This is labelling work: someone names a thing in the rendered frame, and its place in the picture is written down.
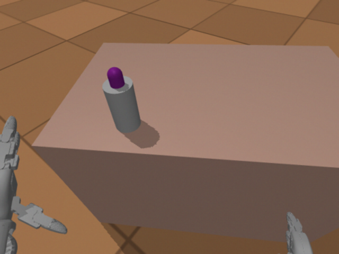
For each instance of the bottle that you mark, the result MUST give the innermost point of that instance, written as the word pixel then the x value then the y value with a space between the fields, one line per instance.
pixel 121 99

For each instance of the right robot hand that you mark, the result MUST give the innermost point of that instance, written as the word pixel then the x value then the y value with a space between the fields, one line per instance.
pixel 297 241

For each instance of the left robot arm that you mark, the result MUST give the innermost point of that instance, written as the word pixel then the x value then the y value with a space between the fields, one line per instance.
pixel 8 244

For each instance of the left robot hand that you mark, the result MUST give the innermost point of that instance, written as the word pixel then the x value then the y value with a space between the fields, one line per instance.
pixel 31 214

